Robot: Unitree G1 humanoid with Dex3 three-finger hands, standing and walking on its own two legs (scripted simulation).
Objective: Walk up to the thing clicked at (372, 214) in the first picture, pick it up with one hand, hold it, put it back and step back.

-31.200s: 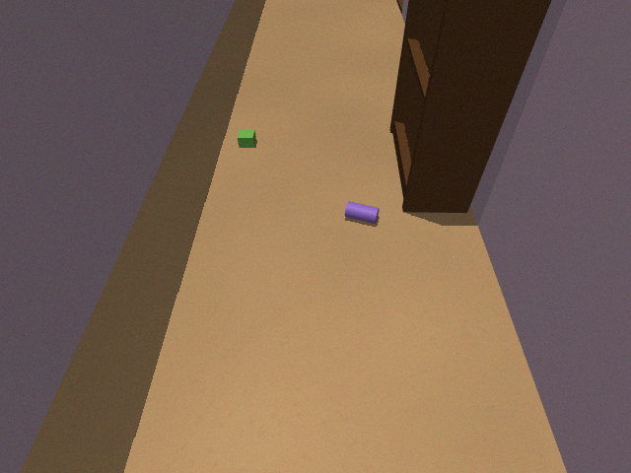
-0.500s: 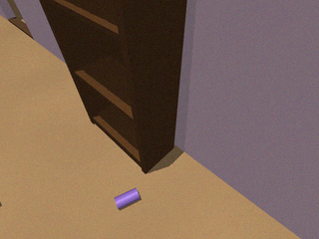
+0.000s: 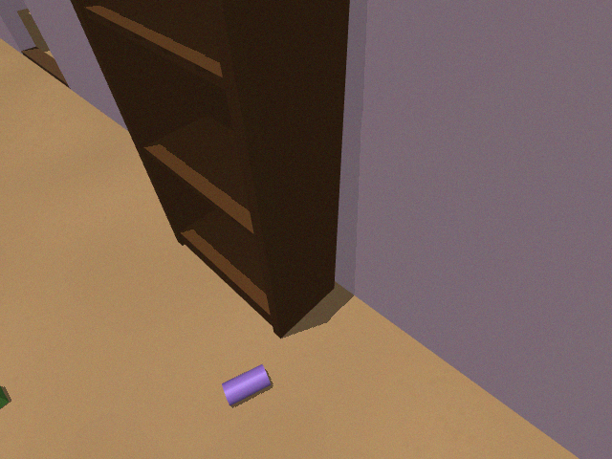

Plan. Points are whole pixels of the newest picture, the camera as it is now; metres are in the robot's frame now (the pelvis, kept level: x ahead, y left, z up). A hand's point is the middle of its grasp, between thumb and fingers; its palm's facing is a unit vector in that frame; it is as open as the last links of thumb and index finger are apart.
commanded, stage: stand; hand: left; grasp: from above
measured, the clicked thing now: (246, 384) +0.47 +0.24 -0.74
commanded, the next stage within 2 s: step back in 1.48 s
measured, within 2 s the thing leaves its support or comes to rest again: neither
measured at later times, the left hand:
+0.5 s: hand out of the picture +0.08 +0.24 -0.16, palm faces +0.00 -0.94 -0.34, open 7.4 cm
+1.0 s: hand out of the picture +0.09 +0.24 -0.16, palm faces -0.01 -0.94 -0.34, open 7.4 cm
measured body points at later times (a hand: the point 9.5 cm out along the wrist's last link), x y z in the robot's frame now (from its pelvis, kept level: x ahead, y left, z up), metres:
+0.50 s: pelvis +0.01 -0.01 +0.00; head +0.02 -0.01 +0.45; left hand +0.08 +0.29 -0.13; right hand +0.08 -0.30 -0.14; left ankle +0.03 +0.13 -0.74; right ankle +0.00 -0.14 -0.74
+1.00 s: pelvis +0.01 -0.01 +0.00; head +0.02 -0.01 +0.45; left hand +0.09 +0.29 -0.13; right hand +0.08 -0.30 -0.13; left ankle +0.03 +0.13 -0.74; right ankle +0.00 -0.14 -0.74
